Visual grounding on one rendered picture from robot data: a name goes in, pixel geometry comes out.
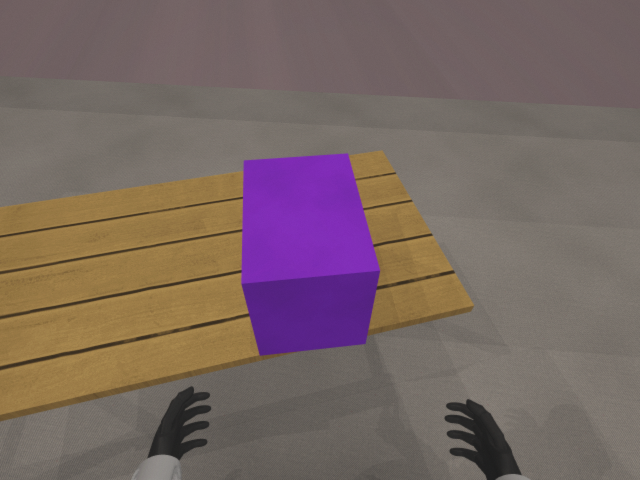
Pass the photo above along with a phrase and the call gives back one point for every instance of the robot right hand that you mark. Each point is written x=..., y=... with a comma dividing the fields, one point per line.
x=494, y=456

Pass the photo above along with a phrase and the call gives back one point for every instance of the table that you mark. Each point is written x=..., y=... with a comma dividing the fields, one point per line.
x=115, y=291

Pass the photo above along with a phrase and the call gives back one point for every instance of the robot left hand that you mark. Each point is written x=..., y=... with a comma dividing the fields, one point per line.
x=171, y=432

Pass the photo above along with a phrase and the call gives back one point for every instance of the left robot forearm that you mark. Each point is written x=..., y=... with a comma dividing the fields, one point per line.
x=159, y=467

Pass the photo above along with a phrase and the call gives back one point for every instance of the carton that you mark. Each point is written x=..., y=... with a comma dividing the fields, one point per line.
x=309, y=268

